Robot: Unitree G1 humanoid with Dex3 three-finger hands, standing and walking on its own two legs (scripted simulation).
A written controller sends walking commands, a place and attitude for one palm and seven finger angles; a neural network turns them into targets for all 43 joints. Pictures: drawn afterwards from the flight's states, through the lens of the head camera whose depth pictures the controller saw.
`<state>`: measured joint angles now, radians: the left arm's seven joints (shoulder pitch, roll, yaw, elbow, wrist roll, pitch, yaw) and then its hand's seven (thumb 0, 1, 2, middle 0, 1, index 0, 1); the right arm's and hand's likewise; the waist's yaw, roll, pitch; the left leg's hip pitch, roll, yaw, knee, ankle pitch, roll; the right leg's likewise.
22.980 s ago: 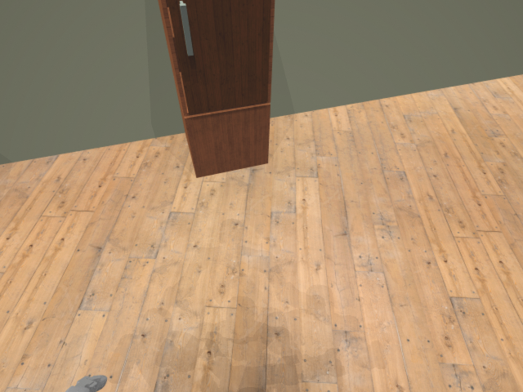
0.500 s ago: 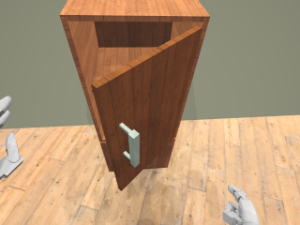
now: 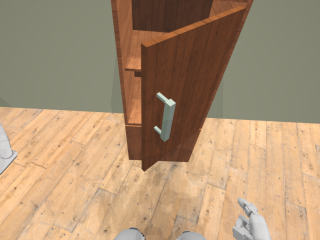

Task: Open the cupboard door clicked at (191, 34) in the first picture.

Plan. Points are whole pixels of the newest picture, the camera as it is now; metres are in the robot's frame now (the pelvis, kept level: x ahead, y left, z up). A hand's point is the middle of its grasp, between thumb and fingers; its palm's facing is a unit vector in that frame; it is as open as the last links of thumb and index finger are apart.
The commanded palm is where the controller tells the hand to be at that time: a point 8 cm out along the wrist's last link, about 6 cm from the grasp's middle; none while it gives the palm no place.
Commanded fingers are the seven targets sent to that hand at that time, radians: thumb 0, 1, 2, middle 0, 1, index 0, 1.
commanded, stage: stop stepping back and stand still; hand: left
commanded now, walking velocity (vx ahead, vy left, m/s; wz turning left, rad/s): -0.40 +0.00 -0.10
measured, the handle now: (162, 118) +0.44 +0.02 +0.03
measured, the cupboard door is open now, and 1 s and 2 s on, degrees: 42 42 42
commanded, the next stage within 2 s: let the arm hang, fingers relaxed in 1.04 s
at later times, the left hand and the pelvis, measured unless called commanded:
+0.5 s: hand (9, 192) +0.16 +0.24 +0.17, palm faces +0.36 -0.85 -0.39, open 7.4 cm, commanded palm +0.09 +0.28 +0.19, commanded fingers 0.00 0.90 0.90 -0.20 -0.30 -0.20 -0.30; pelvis -0.08 +0.00 +0.01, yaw -6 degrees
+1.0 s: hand (0, 199) +0.15 +0.25 +0.18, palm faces +0.32 -0.82 -0.47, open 7.4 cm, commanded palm +0.08 +0.30 +0.19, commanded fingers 0.00 0.90 0.90 -0.20 -0.30 -0.20 -0.30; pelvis -0.09 +0.01 +0.01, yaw -5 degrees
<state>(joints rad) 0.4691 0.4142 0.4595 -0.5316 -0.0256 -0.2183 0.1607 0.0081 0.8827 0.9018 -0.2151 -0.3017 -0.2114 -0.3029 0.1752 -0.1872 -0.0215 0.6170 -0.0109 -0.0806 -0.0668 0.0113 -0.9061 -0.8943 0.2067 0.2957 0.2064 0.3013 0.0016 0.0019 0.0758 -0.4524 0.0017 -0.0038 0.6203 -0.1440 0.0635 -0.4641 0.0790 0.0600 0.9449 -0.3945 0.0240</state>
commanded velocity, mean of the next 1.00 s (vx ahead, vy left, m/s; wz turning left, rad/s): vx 0.10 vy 0.01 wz -0.01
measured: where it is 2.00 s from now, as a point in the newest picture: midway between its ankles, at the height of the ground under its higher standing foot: outside the picture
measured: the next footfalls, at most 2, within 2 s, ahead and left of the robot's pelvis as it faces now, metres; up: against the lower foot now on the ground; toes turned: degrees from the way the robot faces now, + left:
right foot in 0.22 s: -0.09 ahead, -0.10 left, +0.00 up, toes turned -7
left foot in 0.38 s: +0.04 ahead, +0.08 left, +0.00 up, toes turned -5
